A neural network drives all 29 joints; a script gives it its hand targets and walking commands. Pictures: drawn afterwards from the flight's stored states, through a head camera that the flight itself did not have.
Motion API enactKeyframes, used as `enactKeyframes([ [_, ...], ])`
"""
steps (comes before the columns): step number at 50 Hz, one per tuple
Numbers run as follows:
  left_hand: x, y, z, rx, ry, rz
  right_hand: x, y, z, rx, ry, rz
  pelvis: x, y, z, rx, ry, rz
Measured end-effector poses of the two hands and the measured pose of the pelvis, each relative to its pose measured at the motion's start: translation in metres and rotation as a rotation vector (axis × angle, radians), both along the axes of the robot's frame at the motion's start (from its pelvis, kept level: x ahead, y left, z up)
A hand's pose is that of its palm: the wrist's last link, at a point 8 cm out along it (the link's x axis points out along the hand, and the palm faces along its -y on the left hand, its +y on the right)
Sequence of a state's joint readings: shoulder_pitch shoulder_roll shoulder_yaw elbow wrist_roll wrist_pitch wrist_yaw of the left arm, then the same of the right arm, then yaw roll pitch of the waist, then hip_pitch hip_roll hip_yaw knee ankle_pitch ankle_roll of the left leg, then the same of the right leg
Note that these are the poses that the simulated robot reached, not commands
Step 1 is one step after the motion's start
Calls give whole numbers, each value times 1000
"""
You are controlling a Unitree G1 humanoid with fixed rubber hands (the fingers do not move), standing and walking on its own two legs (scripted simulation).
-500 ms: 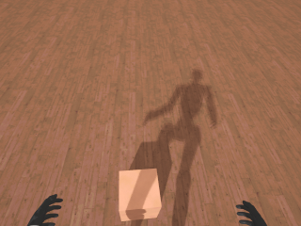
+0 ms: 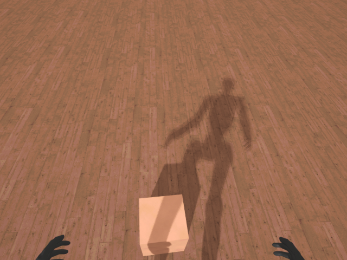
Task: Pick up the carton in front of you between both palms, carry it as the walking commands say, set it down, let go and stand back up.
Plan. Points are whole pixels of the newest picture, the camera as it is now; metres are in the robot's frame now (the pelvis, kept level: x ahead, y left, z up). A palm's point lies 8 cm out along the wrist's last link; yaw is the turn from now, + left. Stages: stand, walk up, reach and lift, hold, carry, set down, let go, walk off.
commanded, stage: stand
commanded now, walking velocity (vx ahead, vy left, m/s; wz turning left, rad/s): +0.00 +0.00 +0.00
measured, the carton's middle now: (162, 225) +0.38 +0.03 -0.65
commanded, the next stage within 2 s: none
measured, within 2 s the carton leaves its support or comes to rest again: neither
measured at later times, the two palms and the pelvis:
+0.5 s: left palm out of the picture +0.07 +0.29 -0.10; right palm out of the picture +0.08 -0.31 -0.09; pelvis -0.02 -0.01 +0.00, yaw +0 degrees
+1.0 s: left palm out of the picture +0.07 +0.29 -0.10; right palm out of the picture +0.08 -0.32 -0.10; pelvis -0.02 -0.01 +0.01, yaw +1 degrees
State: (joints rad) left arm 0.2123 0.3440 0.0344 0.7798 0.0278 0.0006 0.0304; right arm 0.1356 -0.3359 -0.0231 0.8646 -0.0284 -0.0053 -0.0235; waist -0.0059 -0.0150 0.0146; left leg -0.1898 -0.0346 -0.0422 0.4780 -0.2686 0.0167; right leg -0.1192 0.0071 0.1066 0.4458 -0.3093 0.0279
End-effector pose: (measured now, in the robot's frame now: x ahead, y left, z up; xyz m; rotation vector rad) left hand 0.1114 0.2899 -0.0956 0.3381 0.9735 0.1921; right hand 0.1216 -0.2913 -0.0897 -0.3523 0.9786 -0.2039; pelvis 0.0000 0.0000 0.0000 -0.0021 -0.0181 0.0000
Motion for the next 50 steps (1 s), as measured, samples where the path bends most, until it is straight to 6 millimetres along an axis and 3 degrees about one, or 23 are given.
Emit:
enactKeyframes([
  [30,-44,1,-3,9,98,37,-46,-23,-7,-9,112,-22,-21,-10,6,-1,-26,10],
  [50,-46,4,-4,12,121,47,-45,-28,-6,-17,133,-22,-20,-12,7,-2,-28,16],
])
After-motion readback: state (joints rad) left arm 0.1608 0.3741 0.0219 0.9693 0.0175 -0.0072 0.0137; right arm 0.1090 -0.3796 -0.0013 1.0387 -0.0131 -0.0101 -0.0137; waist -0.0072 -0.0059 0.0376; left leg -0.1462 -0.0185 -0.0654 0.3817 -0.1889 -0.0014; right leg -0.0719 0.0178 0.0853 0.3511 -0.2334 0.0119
